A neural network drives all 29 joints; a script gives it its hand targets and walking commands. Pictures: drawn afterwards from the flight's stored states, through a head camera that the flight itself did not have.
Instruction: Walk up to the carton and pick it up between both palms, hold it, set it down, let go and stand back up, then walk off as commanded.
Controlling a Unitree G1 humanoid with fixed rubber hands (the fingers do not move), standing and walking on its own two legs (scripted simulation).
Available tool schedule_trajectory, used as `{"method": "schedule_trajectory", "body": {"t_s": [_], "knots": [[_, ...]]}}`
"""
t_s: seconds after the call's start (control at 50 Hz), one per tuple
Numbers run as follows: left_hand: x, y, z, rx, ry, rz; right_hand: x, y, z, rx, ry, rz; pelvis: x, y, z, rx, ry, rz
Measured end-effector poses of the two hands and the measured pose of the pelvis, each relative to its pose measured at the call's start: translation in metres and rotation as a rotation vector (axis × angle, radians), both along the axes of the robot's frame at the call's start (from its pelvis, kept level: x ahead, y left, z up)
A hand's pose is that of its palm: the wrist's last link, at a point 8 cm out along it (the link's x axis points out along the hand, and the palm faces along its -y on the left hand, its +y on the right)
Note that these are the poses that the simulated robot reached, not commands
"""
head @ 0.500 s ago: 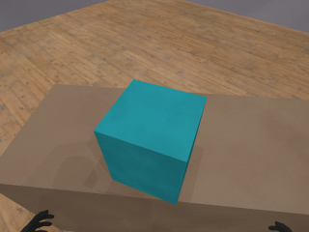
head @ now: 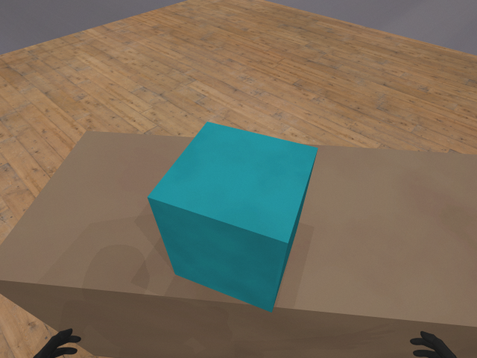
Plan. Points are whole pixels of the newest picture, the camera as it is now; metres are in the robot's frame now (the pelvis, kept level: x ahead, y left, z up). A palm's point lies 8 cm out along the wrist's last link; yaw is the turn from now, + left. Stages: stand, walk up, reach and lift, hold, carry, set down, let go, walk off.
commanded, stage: walk up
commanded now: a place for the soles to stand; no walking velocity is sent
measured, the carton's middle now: (239, 217) +0.38 +0.01 +0.02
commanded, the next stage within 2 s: reach and lift in 1.62 s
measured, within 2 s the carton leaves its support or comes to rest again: neither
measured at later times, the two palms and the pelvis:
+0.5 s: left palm out of the picture +0.07 +0.36 -0.05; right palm out of the picture +0.10 -0.29 -0.06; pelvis -0.05 +0.03 +0.00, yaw +1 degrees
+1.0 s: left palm out of the picture +0.09 +0.35 -0.05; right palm out of the picture +0.12 -0.30 -0.07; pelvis -0.03 +0.02 +0.00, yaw +1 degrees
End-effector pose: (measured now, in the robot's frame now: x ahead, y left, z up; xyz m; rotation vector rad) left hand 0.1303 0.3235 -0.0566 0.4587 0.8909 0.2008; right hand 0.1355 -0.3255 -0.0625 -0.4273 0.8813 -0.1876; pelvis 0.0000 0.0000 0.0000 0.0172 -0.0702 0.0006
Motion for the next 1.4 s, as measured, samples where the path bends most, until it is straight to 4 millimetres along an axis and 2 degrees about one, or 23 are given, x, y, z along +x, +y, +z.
{"method": "schedule_trajectory", "body": {"t_s": [0.14,0.24,0.38,0.54,0.72,1.02,1.4], "knots": [[-0.014,0.025,-0.005,-0.002,-0.023,0.011,-0.019,0.023,-0.004,-0.003,0.019,0.004,-0.014,0.022,-0.005,-0.019,-0.018,0.009],[-0.029,0.035,-0.004,-0.002,-0.015,0.035,-0.026,0.029,0.005,-0.01,0.025,0.013,-0.025,0.028,-0.001,-0.029,-0.014,0.014],[-0.052,0.034,-0.001,0.03,0.012,0.043,-0.019,0.03,0.002,0.015,-0.014,0.029,-0.04,0.024,-0.001,-0.023,-0.003,0.016],[-0.062,0.036,0.003,0.029,0.006,0.04,-0.033,0.032,0.002,0.028,-0.005,0.036,-0.051,0.025,0.001,-0.021,-0.007,0.018],[-0.06,0.033,0.005,0.031,0.008,0.036,-0.033,0.03,-0.001,0.037,0.009,0.039,-0.048,0.022,0.002,-0.016,0.001,0.018],[-0.042,0.03,0.004,0.033,0.031,0.03,-0.014,0.027,-0.003,0.029,0.021,0.035,-0.029,0.02,0.004,-0.011,0.03,0.019],[-0.045,0.032,0.006,0.028,-0.001,0.029,-0.016,0.03,0.003,0.024,-0.014,0.036,-0.035,0.023,0.003,-0.016,0.017,0.019]]}}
